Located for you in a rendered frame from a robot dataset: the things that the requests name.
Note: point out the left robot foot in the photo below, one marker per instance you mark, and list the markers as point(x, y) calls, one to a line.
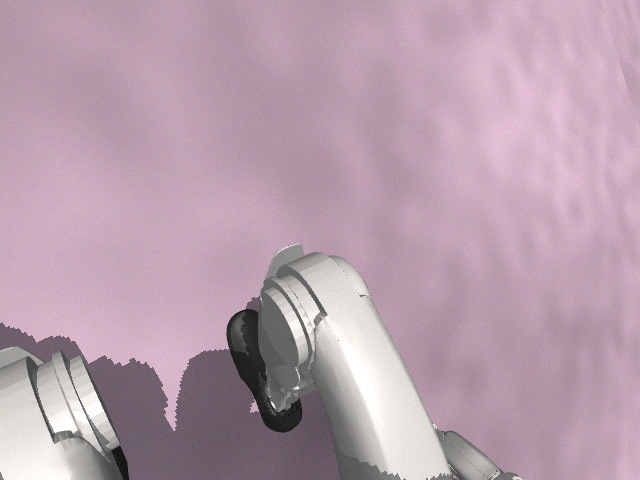
point(121, 462)

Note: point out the right robot hand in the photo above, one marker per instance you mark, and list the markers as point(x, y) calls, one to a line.
point(466, 461)

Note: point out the right robot foot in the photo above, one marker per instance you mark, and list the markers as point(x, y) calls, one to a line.
point(242, 338)

